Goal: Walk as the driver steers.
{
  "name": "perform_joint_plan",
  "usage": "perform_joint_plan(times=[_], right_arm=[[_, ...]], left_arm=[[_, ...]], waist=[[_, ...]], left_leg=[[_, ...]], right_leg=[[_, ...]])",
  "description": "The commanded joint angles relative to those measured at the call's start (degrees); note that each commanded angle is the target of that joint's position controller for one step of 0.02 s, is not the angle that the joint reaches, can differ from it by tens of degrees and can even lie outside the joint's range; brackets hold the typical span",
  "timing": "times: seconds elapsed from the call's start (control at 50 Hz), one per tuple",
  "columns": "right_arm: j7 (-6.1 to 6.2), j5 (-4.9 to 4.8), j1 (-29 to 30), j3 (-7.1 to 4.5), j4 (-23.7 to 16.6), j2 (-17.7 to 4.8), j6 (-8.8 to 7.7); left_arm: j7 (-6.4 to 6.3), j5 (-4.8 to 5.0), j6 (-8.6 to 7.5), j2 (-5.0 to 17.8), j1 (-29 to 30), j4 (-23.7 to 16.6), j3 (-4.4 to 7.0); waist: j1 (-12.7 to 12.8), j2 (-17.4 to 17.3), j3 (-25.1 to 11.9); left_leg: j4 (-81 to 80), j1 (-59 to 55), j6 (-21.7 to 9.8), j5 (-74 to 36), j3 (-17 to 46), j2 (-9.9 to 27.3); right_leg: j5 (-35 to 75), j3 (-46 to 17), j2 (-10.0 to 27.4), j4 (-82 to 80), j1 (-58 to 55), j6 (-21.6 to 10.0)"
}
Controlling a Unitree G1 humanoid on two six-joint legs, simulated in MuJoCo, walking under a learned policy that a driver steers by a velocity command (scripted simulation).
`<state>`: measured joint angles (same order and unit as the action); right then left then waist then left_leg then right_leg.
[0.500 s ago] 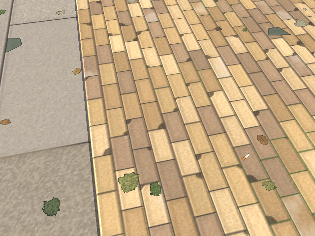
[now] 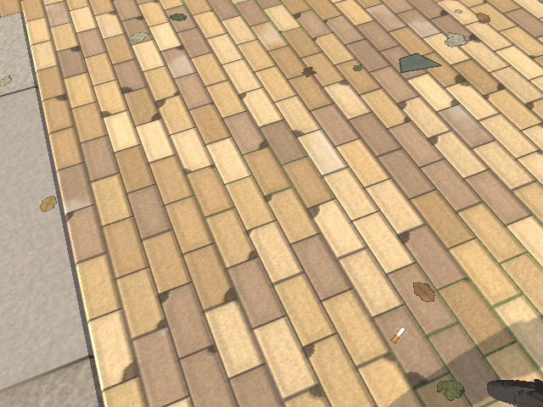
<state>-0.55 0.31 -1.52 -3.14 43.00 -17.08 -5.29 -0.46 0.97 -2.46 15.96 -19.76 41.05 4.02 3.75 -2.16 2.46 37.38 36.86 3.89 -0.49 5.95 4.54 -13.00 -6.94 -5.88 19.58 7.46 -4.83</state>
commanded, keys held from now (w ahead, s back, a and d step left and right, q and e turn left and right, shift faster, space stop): w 0.10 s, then w+q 0.04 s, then q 0.48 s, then w+q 0.38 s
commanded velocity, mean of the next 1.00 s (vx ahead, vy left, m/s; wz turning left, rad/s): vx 0.28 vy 0.00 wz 0.26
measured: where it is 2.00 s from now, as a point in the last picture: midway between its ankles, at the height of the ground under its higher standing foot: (163, 294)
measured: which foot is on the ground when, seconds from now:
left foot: up 0.00-0.12, down 0.14-0.62, up 0.64-1.00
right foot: down 0.00-0.18, up 0.20-0.60, down 0.62-1.00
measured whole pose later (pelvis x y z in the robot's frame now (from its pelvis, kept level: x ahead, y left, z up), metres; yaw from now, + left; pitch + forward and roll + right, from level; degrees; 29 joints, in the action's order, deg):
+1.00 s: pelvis +0.34 +0.08 +0.00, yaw +22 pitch +2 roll -1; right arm -2.0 -1.2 -7.8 -3.4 39.2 -17.4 0.2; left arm -0.4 0.9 -3.1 17.7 -17.7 43.6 5.1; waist 4.3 -1.3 0.0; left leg 40.0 28.4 0.5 14.8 -0.3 4.2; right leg -15.1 6.9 3.1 18.6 5.6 1.7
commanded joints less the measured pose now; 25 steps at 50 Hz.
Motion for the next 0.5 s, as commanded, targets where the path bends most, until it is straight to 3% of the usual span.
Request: perform_joint_plan(times=[0.02,0.1,0.12,0.14,0.16,0.18,0.2,0.22,0.24,0.26,0.28,0.3,0.32,0.36,0.4,0.44,0.5], right_arm=[[-0.67,-0.73,5.64,-0.58,-4.96,-3.9,-1.2],[-1.49,-0.57,3.26,-1.33,-4.55,-6.16,-2.22],[-1.44,-0.5,0.15,-1.68,-3.64,-6.64,-2.4],[-1.19,-0.06,-5.04,-2.51,-2.0,-8.19,-2.57],[-1.04,1.08,-12.15,-3.07,-1.22,-10.67,-2.8],[-1.18,1.75,-17.82,-4.53,0.61,-16.02,-2.15],[-2.09,-0.39,-18.75,-3.51,1.58,-11.79,-1.89],[-2.21,-1.25,-14.49,-2.35,0.37,-8.3,-1.58],[-2.16,-0.85,-10.6,-1.6,-0.83,-6.71,-0.97],[-2.06,-0.75,-8.42,-1.12,-1.03,-5.66,-0.53],[-1.75,-0.41,-8.07,-0.7,-0.81,-4.75,-0.43],[-1.52,-0.14,-8.12,-0.59,-0.3,-4.62,-0.25],[-1.25,-0.08,-8.59,-1.03,0.11,-5.96,-0.03],[-0.42,-0.28,-9.59,-2.24,0.49,-9.33,0.82],[0.4,-1.09,-9.69,-2.96,0.37,-10.83,2.04],[1.05,-1.74,-9.79,-3.08,0.3,-10.59,3.17],[1.67,-1.93,-10.18,-3.16,0.2,-10.0,4.64]], left_arm=[[-0.57,0.36,-0.54,10.07,-0.9,-2.55,2.9],[-0.87,-0.02,-0.1,8.82,-2.03,-1.01,2.62],[-0.79,-0.19,0.12,8.71,-1.29,-0.96,2.54],[-0.64,-0.41,0.2,7.43,-1.17,-1.12,2.05],[-0.69,-1.15,0.28,5.34,-1.4,-1.99,1.05],[-0.74,-0.11,-0.26,2.4,-10.04,-2.03,0.18],[-0.89,-0.36,-0.68,5.11,-10.53,-1.4,0.21],[-0.86,-0.21,-0.7,8.83,-3.93,-2.19,1.16],[-1.07,-0.82,-0.61,9.26,1.07,-3.17,1.2],[-1.18,-1.77,-0.65,8.76,4.13,-4.33,1.25],[-1.21,-2.36,-0.64,7.95,4.78,-4.8,1.29],[-1.23,-2.31,-0.53,6.33,4.27,-4.94,0.99],[-1.39,-2.04,-0.36,4.88,3.83,-5.0,0.64],[-1.88,-1.58,0.14,4.17,4.61,-5.29,0.34],[-2.23,-1.39,0.83,4.53,6.05,-5.26,0.39],[-2.28,-1.23,1.52,4.7,8.69,-5.64,0.52],[-2.0,-1.03,1.72,4.63,12.98,-6.82,0.58]], waist=[[0.33,7.18,-1.42],[-0.84,9.31,-1.4],[-2.58,10.08,-2.12],[-4.87,9.54,-5.17],[-7.79,5.19,-12.56],[-5.22,-11.77,-20.35],[-5.71,-13.66,-20.02],[-6.28,-6.79,-12.54],[-5.91,-1.57,-8.94],[-5.08,0.1,-5.54],[-3.93,-0.31,-5.56],[-2.98,-2.14,-6.08],[-2.58,-3.69,-6.82],[-2.6,-4.36,-8.75],[-2.92,-3.77,-10.25],[-3.54,-3.88,-9.84],[-4.66,-4.71,-7.79]], left_leg=[[-6.19,-7.94,-0.16,-5.79,-2.24,-3.26],[-9.16,-9.97,-3.34,0.66,-2.12,-2.92],[-10.48,-13.04,-4.7,2.25,-3.81,-3.53],[-11.57,-20.21,-6.64,2.76,-4.89,-4.09],[-9.58,-32.8,-10.36,-2.62,2.39,2.9],[-12.21,-52.09,-21.14,-1.64,26.02,14.36],[-19.15,-54.19,-23.09,2.33,38.49,16.88],[-18.59,-47.92,-20.64,1.24,31.52,15.1],[-17.98,-40.8,-18.99,-6.44,23.68,12.57],[-17.92,-34.51,-18.68,-16.33,18.57,10.63],[-17.91,-31.37,-17.61,-23.58,14.72,8.3],[-17.96,-29.77,-17.0,-28.01,12.13,6.24],[-17.85,-29.21,-17.21,-31.6,10.57,5.41],[-17.66,-28.66,-18.34,-34.22,10.18,5.78],[-17.93,-27.23,-17.77,-28.94,10.42,5.48],[-18.24,-25.44,-16.48,-20.85,11.15,4.58],[-17.74,-24.21,-15.47,-8.89,13.93,3.43]], right_leg=[[6.69,-9.68,12.52,-4.93,4.94,-7.36],[9.57,-13.69,16.02,0.76,-2.04,-6.15],[14.14,-13.01,15.79,3.24,-3.09,-5.42],[21.79,-10.82,13.05,9.86,-3.32,-4.13],[19.22,-7.24,9.51,24.21,1.19,-1.72],[-1.44,-0.92,0.39,45.85,20.23,4.03],[-21.62,-2.85,-0.04,52.88,28.98,5.18],[-18.71,-2.93,3.34,56.02,31.99,5.32],[-15.46,-0.49,5.36,54.87,30.63,5.77],[-13.49,0.86,6.93,51.34,29.79,6.3],[-11.84,0.9,8.48,46.96,26.4,6.49],[-10.98,1.31,8.5,42.86,23.67,6.96],[-10.77,2.19,7.9,38.99,22.43,7.55],[-9.74,3.15,6.47,33.14,20.87,8.74],[-4.89,2.98,5.49,28.72,18.57,9.26],[-1.11,2.35,4.72,25.39,17.13,9.55],[-0.37,1.38,3.66,20.14,16.11,9.59]])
